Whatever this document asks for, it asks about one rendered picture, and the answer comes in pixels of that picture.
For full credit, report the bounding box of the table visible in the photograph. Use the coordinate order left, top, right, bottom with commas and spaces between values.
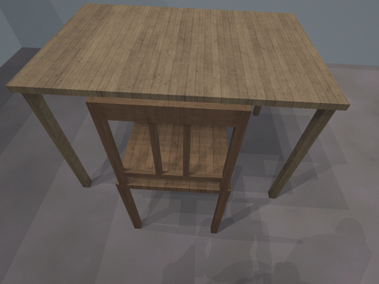
6, 3, 350, 199

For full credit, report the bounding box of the chair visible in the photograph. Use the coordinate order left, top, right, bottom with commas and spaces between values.
86, 96, 252, 233

